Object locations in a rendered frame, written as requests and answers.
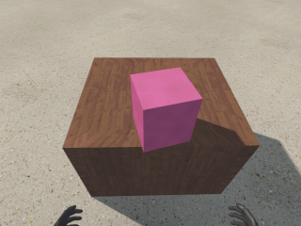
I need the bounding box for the carton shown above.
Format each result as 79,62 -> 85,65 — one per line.
130,67 -> 203,153

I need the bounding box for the pedestal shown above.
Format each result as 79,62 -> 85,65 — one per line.
62,57 -> 261,197

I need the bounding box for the left robot hand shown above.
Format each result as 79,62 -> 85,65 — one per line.
54,205 -> 83,226

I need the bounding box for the right robot hand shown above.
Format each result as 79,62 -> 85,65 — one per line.
228,202 -> 259,226

